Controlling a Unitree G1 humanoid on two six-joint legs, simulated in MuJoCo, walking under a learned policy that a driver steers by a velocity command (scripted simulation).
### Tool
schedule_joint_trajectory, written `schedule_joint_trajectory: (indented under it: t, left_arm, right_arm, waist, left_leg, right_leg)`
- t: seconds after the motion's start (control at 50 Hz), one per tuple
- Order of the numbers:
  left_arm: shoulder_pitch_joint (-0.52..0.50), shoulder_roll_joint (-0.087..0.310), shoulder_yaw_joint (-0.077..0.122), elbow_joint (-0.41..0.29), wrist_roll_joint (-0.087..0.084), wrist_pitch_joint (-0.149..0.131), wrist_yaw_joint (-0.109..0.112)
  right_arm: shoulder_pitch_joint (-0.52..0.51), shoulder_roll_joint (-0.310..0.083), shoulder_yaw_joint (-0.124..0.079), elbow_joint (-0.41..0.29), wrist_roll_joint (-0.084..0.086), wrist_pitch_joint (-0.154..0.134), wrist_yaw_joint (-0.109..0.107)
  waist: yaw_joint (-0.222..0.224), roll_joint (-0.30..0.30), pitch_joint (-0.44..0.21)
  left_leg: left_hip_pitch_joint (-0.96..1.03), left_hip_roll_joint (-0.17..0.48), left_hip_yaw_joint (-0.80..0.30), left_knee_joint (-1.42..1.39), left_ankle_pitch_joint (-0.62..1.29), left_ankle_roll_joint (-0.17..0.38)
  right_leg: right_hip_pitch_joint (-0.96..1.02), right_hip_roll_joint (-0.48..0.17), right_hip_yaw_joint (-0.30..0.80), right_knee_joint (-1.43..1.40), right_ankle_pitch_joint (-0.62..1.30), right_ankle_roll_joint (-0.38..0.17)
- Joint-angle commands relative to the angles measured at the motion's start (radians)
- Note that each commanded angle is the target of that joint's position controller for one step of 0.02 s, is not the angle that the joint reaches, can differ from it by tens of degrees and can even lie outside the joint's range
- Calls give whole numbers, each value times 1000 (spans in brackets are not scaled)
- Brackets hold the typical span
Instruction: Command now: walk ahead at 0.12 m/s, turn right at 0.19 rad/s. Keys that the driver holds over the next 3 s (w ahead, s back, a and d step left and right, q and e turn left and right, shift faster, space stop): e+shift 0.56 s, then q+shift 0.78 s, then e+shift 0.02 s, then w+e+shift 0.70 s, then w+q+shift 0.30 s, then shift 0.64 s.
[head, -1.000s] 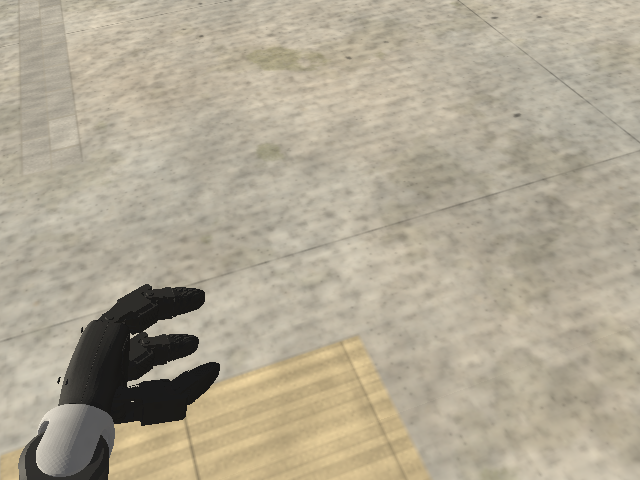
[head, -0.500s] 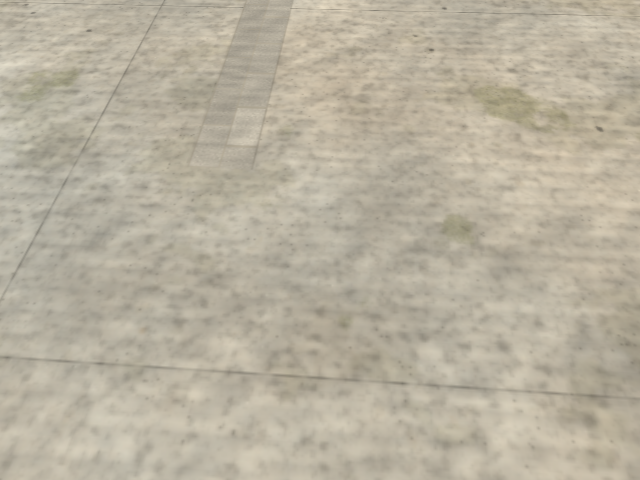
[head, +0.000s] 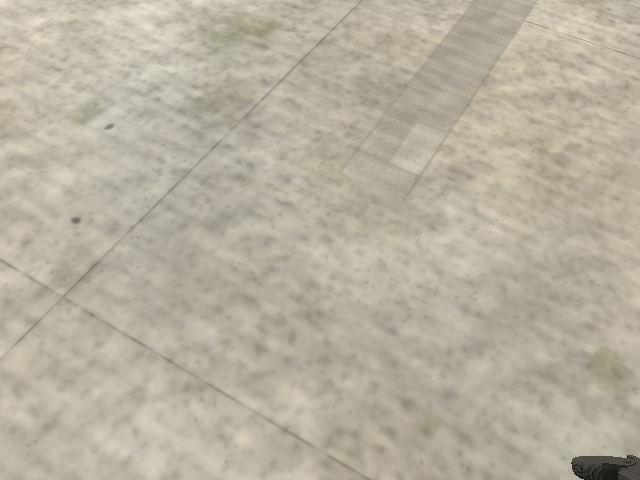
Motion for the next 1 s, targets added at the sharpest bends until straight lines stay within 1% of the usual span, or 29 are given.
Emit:
schedule_joint_trajectory:
  t: [0.02, 0.06, 0.1, 0.12, 0.14, 0.16, 0.18, 0.2, 0.22, 0.24, 0.28, 0.32, 0.4, 0.46, 0.52, 0.54, 0.56, 0.58, 0.6, 0.62, 0.64, 0.66, 0.7, 0.72, 0.76, 0.8, 0.82, 0.9, 1.0]
  left_arm:
    - [-35, 180, 65, -75, -15, 14, 0]
    - [-21, 178, 72, -80, -17, 23, 1]
    - [-27, 176, 80, -91, -37, 34, 3]
    - [9, 162, 80, -82, -43, 35, 3]
    - [18, 119, 71, -98, -48, 32, -1]
    - [-6, 108, 72, -136, -51, 15, 1]
    - [17, 187, 95, -118, -38, 12, 4]
    - [78, 207, 106, -82, -39, 27, 10]
    - [135, 196, 108, -45, -28, 48, 22]
    - [163, 178, 105, -32, -20, 62, 25]
    - [135, 152, 95, -50, -23, 71, 22]
    - [62, 120, 77, -87, -31, 69, 13]
    - [-26, 71, 43, -145, -24, 64, -30]
    - [-17, 115, 56, -152, -28, 69, -50]
    - [29, 130, 74, -140, -31, 83, -55]
    - [82, 158, 91, -119, -28, 83, -43]
    - [161, 278, 131, -113, -27, 79, -25]
    - [121, 380, 138, -148, 7, 65, -20]
    - [133, 280, 113, -155, 27, 47, -29]
    - [99, 236, 89, -139, 29, 35, -30]
    - [22, 187, 75, -135, 8, 30, -23]
    - [-40, 139, 55, -134, -10, 31, -20]
    - [-92, 67, 20, -109, 11, 19, -16]
    - [-100, 57, 17, -97, 25, 12, -15]
    - [-115, 91, 29, -89, 34, 8, -4]
    - [-90, 150, 51, -72, 27, 20, 10]
    - [-76, 160, 58, -64, 22, 27, 14]
    - [-85, 144, 65, -48, 10, 33, 16]
    - [-116, 165, 86, -38, -3, 36, 10]
  right_arm:
    - [63, 21, 14, -57, 4, -23, -8]
    - [101, -19, 2, -29, 28, -15, -7]
    - [107, -51, -18, -15, 25, -3, -7]
    - [110, -87, -34, -19, 13, 4, -9]
    - [156, -166, -53, -27, -27, 8, -16]
    - [130, -197, -66, -23, -69, 8, -11]
    - [46, -130, -48, -50, -67, -6, -18]
    - [-53, -67, -32, -64, -46, -16, -22]
    - [-112, -36, -23, -76, -23, -24, -23]
    - [-130, -25, -19, -73, -10, -29, -23]
    - [-105, -26, -18, -56, -12, -32, -31]
    - [-46, -38, -24, -30, -9, -25, -42]
    - [16, -109, -56, 3, -2, -7, -43]
    - [25, -156, -79, 18, 12, -11, -26]
    - [19, -151, -88, 35, 44, -26, -13]
    - [72, -122, -85, 59, 42, -31, -5]
    - [87, -87, -78, 46, 13, -36, 0]
    - [42, -40, -48, -32, -25, -43, 1]
    - [-42, -110, -69, -13, -6, -41, -2]
    - [-50, -118, -70, -3, 26, -32, -8]
    - [-14, -93, -65, 27, 26, -22, -20]
    - [20, -93, -63, 48, 16, -10, -27]
    - [126, -70, -56, 104, 15, 5, -20]
    - [150, -60, -52, 115, 25, 8, -17]
    - [100, -64, -45, 85, 32, 9, -15]
    - [69, -93, -50, 51, 30, 12, -12]
    - [68, -105, -54, 38, 31, 15, -10]
    - [77, -81, -56, 4, 32, 30, -3]
    - [93, -54, -57, -37, 36, 34, 23]
  waist:
    - [-54, -86, -191]
    - [-74, -144, -250]
    - [-100, -127, -214]
    - [-102, -102, -189]
    - [-114, 60, -213]
    - [-107, 315, -210]
    - [-66, 243, -164]
    - [-16, 209, -121]
    - [9, 182, -108]
    - [14, 167, -88]
    - [3, 133, -80]
    - [-32, 122, -88]
    - [-76, 167, -127]
    - [-67, 194, -130]
    - [-24, 188, -134]
    - [-8, 122, -150]
    - [11, -99, -163]
    - [-17, -397, -236]
    - [83, -198, -323]
    - [55, -131, -275]
    - [8, -66, -238]
    - [-22, -76, -216]
    - [-73, -97, -220]
    - [-75, -95, -202]
    - [-48, -100, -143]
    - [-20, -111, -115]
    - [-10, -105, -103]
    - [-8, -80, -65]
    - [-24, -91, -114]
  left_leg:
    - [169, -20, 62, -365, 59, -2]
    - [239, -29, 19, -485, 145, 9]
    - [383, -26, 23, -692, 286, 48]
    - [504, 34, -4, -757, 287, 87]
    - [629, 287, -214, -822, 215, 195]
    - [509, 510, -462, -934, 261, 319]
    - [428, 491, -410, -943, 279, 333]
    - [366, 403, -290, -932, 299, 280]
    - [350, 339, -196, -923, 353, 243]
    - [326, 323, -130, -919, 449, 243]
    - [317, 302, -25, -915, 567, 255]
    - [417, 304, 14, -897, 593, 263]
    - [473, 354, 71, -871, 627, 277]
    - [446, 392, 107, -844, 675, 260]
    - [429, 399, 166, -726, 642, 181]
    - [361, 356, 223, -610, 574, 119]
    - [103, 255, 305, -318, 321, 26]
    - [-226, 108, 231, -42, -175, -40]
    - [-234, 118, 79, 90, -159, -29]
    - [-218, 137, 67, 98, -75, -1]
    - [-204, 156, 58, 42, 8, 10]
    - [-158, 163, 63, 9, 74, 3]
    - [20, 148, 76, -18, 188, -13]
    - [58, 141, 71, -81, 211, -19]
    - [70, 137, 55, -218, 223, -21]
    - [22, 140, 67, -242, 176, -23]
    - [-9, 146, 68, -236, 149, -22]
    - [-59, 175, 77, -236, 84, -16]
    - [55, 152, 150, -383, 75, 23]
  right_leg:
    - [107, -130, 239, -140, 316, -222]
    - [156, -159, 311, -143, 96, -225]
    - [53, -134, 338, -143, -225, -169]
    - [-74, -91, 318, -108, -421, -117]
    - [-263, -14, 201, 123, -608, -55]
    - [-353, 64, 8, 431, -590, -12]
    - [-336, -32, -6, 605, -507, 25]
    - [-308, -44, -27, 676, -441, 36]
    - [-295, -48, -48, 758, -391, 51]
    - [-291, -56, -64, 852, -355, 69]
    - [-282, -82, -105, 923, -290, 96]
    - [-327, -121, -117, 799, -236, 114]
    - [-208, -166, -162, 520, -267, 104]
    - [-67, -142, -224, 365, -304, 56]
    - [95, -101, -259, 118, -204, -16]
    - [231, -71, -235, 18, -84, -55]
    - [464, -210, 7, -34, 308, -136]
    - [593, -474, 384, -20, 573, -362]
    - [563, -488, 323, -58, 500, -398]
    - [494, -439, 203, -55, 401, -338]
    - [438, -369, 117, -47, 295, -267]
    - [379, -337, 53, -51, 272, -231]
    - [255, -286, -69, -78, 271, -212]
    - [230, -276, -107, -94, 229, -206]
    - [220, -297, -119, -120, 138, -208]
    - [270, -361, -69, -142, 66, -244]
    - [298, -391, -44, -151, 33, -261]
    - [340, -436, -48, -158, 36, -275]
    - [370, -433, -159, -88, 218, -237]
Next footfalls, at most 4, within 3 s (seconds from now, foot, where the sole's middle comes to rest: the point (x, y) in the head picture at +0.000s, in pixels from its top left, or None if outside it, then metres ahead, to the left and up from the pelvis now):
0.12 left None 0.11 0.11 -0.76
0.54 right None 0.03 -0.16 -0.76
1.10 left None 0.11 0.07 -0.76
1.78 right None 0.30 -0.19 -0.76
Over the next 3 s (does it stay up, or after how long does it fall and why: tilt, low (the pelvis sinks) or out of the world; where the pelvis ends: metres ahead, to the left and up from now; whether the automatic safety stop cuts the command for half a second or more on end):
stays up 1.03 -0.44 0.01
